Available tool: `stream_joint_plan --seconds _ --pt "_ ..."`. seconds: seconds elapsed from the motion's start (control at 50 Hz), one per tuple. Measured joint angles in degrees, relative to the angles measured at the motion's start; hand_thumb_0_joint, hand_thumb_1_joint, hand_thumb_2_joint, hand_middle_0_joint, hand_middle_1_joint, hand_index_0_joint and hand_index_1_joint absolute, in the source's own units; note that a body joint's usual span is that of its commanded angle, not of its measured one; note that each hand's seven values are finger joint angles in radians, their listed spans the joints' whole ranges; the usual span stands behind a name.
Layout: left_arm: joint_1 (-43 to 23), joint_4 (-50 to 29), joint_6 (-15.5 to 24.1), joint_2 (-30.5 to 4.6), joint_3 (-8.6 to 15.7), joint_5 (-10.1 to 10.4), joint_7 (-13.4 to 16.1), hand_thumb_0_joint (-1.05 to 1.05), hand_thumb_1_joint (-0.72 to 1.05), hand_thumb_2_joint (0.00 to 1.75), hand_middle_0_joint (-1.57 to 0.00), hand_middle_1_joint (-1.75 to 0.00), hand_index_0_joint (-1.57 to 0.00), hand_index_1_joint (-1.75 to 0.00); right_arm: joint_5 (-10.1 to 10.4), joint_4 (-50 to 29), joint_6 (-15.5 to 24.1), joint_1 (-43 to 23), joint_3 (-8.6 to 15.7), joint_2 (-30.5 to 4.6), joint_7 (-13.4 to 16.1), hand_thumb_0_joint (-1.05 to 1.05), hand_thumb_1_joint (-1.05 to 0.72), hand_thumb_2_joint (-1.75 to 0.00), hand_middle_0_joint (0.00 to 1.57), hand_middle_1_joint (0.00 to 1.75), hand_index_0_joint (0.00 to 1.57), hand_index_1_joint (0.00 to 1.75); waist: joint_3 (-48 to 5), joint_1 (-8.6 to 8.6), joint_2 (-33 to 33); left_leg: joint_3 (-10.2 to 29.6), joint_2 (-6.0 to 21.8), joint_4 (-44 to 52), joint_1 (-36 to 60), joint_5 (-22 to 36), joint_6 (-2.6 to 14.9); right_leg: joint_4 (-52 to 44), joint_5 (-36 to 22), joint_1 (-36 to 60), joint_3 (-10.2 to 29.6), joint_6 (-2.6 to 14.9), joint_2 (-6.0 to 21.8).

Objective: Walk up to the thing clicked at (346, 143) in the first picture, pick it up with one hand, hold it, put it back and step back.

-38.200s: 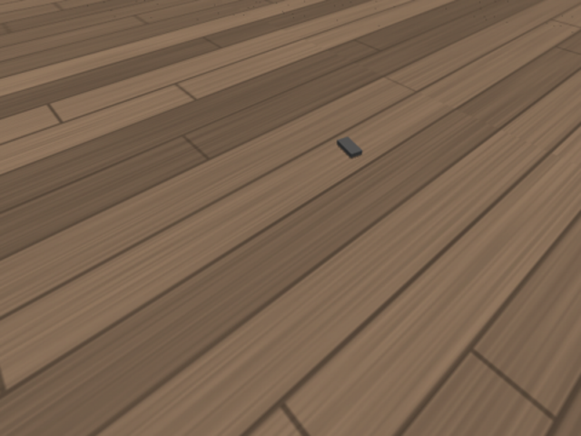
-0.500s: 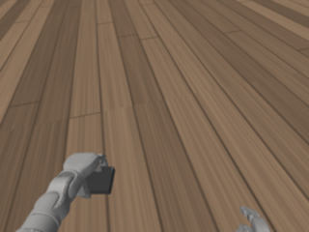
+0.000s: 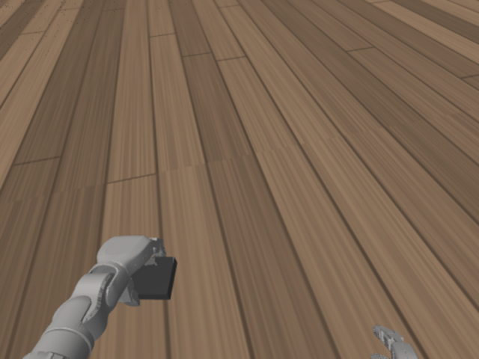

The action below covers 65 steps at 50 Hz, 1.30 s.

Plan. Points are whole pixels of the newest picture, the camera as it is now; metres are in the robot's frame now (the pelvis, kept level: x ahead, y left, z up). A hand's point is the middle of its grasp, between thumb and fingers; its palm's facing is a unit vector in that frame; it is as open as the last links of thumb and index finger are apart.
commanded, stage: crouch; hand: left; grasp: from above
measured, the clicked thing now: (135, 277) +0.30 +0.23 -0.07
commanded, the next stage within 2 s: none
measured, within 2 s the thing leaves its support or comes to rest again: neither
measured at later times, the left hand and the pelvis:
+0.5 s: hand (155, 289) +0.33 +0.22 -0.19, palm faces -0.41 +0.07 -0.91, open 10.2 cm; pelvis -0.04 +0.00 -0.10, yaw +1 degrees
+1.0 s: hand (180, 300) +0.39 +0.22 -0.43, palm faces -0.45 +0.03 -0.89, open 10.1 cm; pelvis -0.07 +0.00 -0.29, yaw -1 degrees
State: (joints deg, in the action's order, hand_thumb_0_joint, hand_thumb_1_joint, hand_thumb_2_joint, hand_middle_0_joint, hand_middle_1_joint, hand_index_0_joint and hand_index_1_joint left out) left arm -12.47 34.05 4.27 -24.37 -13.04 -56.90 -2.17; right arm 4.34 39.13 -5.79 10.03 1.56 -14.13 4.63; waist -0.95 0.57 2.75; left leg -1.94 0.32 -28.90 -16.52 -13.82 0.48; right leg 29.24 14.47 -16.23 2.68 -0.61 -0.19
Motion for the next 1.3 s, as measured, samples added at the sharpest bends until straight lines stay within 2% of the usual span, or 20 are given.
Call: stream_joint_plan --seconds 0.14,0.24,0.4,0.54,0.66,0.74,0.82,0.88,1.04,1.3 --pt "-0.6 2.6 0.8 0.6 0.1 -0.8 1.6 0.01 0.04 0.45 -0.65 -0.54 -0.67 -0.51 -0.2 -0.2 -0.2 -0.4 -0.1 0.1 -0.2 0.01 -0.90 -0.90 0.20 0.30 0.20 0.30 -0.2 -0.47 -0.4 0.1 -0.1 -0.9 -1.4 -0.2 0.04 1.0 0.4 -1.4 -0.1 -0.04 0.1" --pt "-3.4 8.6 2.5 1.2 0.5 -3.4 6.4 0.01 0.03 0.45 -0.66 -0.54 -0.68 -0.50 -1.1 -0.3 -0.2 -0.7 0.1 0.2 -0.9 0.01 -0.90 -0.90 0.20 0.30 0.20 0.30 -1.0 -1.09 -1.4 0.7 -0.1 -6.5 -7.7 -2.1 -0.07 6.4 2.3 -7.3 -0.7 0.05 0.0" --pt "-13.7 22.8 2.8 2.0 0.6 -8.5 15.4 0.01 0.02 0.45 -0.66 -0.53 -0.68 -0.50 -3.1 0.0 1.0 0.6 1.7 -0.8 -2.6 0.01 -0.90 -0.90 0.20 0.30 0.20 0.30 -5.1 -2.74 -2.2 2.0 0.3 -25.8 -29.0 -8.6 -0.20 24.6 8.7 -27.8 -1.9 -0.12 -0.5" --pt "-22.6 31.1 2.4 1.4 2.7 -10.8 19.7 0.01 0.02 0.45 -0.67 -0.52 -0.69 -0.48 -4.7 0.6 2.4 3.0 2.8 -1.7 -3.2 0.01 -0.90 -0.90 0.20 0.30 0.20 0.30 -8.5 -5.51 -1.7 2.6 0.4 -43.9 -50.3 -14.0 0.06 42.3 14.1 -48.6 -2.5 -0.33 -0.7" --pt "-28.1 34.2 1.3 -0.1 5.3 -11.1 20.7 0.01 0.02 0.44 -0.68 -0.49 -0.70 -0.46 -5.7 1.8 3.3 4.7 2.8 -1.1 -2.9 0.01 -0.90 -0.90 0.20 0.30 0.20 0.30 -10.1 -7.76 -0.5 2.9 0.4 -56.7 -65.7 -17.2 0.33 55.0 17.3 -63.8 -2.7 -0.42 -0.8" --pt "-31.1 36.2 0.7 -1.2 6.7 -10.8 20.2 0.01 0.02 0.43 -0.69 -0.48 -0.71 -0.45 -6.2 2.4 3.9 5.3 2.4 -0.1 -3.0 0.01 -0.90 -0.90 0.20 0.30 0.20 0.30 -10.4 -8.92 0.2 3.0 0.4 -63.2 -73.7 -18.5 0.47 61.4 18.7 -71.7 -2.8 -0.44 -1.0" --pt "-33.2 37.9 1.3 -2.5 7.8 -10.4 19.5 0.01 0.02 0.42 -0.70 -0.47 -0.72 -0.44 -6.6 2.5 4.5 5.2 1.6 0.8 -3.4 0.01 -0.90 -0.90 0.20 0.30 0.20 0.30 -10.4 -9.85 0.7 3.2 0.5 -68.9 -80.6 -19.6 0.61 67.0 19.9 -78.4 -3.0 -0.54 -1.1" --pt "-34.4 38.6 2.5 -3.6 8.8 -11.1 19.5 0.01 0.03 0.41 -0.71 -0.46 -0.73 -0.43 -7.0 2.5 5.1 4.8 0.8 1.2 -3.9 0.01 -0.90 -0.90 0.20 0.30 0.20 0.30 -10.5 -10.46 0.7 3.6 0.5 -73.0 -85.5 -20.6 0.63 70.9 20.9 -83.2 -3.4 -0.59 -1.1" --pt "-37.5 39.8 4.9 -6.8 11.0 -13.6 21.0 0.01 0.02 0.41 -0.71 -0.46 -0.73 -0.43 -8.6 2.4 6.9 2.1 -0.5 1.2 -6.3 0.01 -0.90 -0.90 0.20 0.30 0.20 0.30 -10.4 -11.40 -0.2 4.9 0.2 -82.9 -97.0 -23.0 0.37 80.4 23.6 -93.8 -4.6 -0.55 -1.0" --pt "-42.5 43.1 5.1 -9.8 12.2 -15.0 22.3 0.01 0.02 0.42 -0.70 -0.47 -0.72 -0.44 -10.5 1.8 7.7 -1.9 -1.0 0.8 -9.5 0.00 -0.91 -0.90 0.20 0.30 0.20 0.30 -7.1 -12.18 -2.1 6.5 0.5 -93.2 -105.7 -25.2 0.18 89.7 25.5 -101.9 -6.1 -0.54 -1.6"
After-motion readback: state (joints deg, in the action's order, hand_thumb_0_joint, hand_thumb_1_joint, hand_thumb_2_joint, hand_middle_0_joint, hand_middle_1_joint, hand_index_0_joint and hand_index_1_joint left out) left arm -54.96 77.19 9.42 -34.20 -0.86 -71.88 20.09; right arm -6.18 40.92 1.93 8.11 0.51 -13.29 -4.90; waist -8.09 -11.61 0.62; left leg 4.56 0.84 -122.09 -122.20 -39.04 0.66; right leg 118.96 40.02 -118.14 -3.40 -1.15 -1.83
